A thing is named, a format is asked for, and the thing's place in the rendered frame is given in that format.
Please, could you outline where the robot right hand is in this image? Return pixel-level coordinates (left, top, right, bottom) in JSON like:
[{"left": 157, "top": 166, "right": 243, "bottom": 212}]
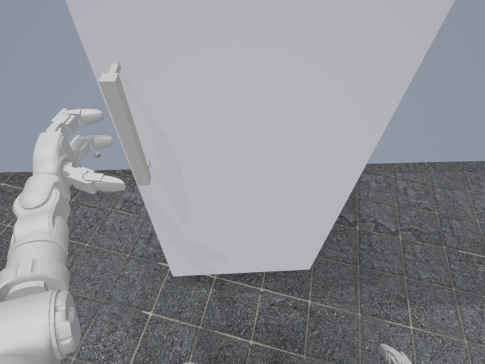
[{"left": 380, "top": 344, "right": 411, "bottom": 364}]

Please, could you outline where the fridge door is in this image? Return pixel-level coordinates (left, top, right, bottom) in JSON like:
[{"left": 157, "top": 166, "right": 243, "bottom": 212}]
[{"left": 66, "top": 0, "right": 455, "bottom": 277}]

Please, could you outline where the robot left upper arm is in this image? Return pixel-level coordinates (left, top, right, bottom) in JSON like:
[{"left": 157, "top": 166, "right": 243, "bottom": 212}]
[{"left": 0, "top": 289, "right": 81, "bottom": 364}]

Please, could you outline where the robot left hand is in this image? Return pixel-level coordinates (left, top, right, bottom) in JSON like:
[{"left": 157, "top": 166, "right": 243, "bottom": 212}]
[{"left": 33, "top": 108, "right": 126, "bottom": 194}]

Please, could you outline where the handle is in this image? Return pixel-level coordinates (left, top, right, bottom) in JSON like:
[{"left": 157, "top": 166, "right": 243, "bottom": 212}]
[{"left": 99, "top": 62, "right": 152, "bottom": 186}]

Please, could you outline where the robot left forearm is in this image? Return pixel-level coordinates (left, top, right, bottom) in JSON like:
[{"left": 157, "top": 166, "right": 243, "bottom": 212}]
[{"left": 0, "top": 174, "right": 71, "bottom": 302}]

